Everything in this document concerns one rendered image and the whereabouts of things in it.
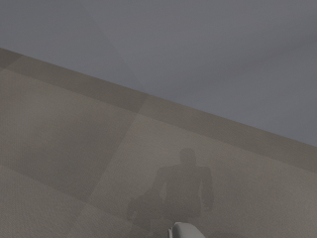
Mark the right robot thigh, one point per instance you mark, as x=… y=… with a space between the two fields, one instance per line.
x=184 y=230

